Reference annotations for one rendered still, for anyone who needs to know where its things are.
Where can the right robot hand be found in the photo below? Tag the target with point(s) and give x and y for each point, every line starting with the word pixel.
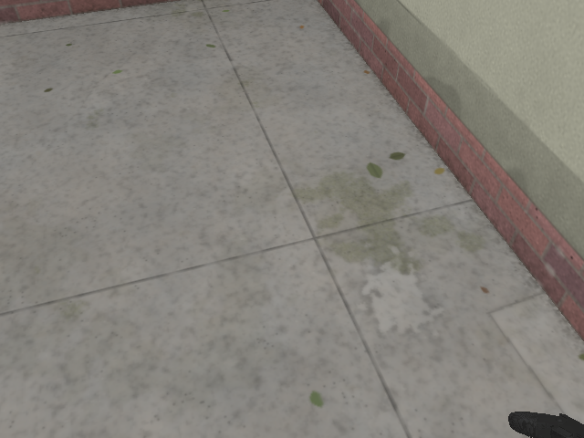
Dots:
pixel 541 425

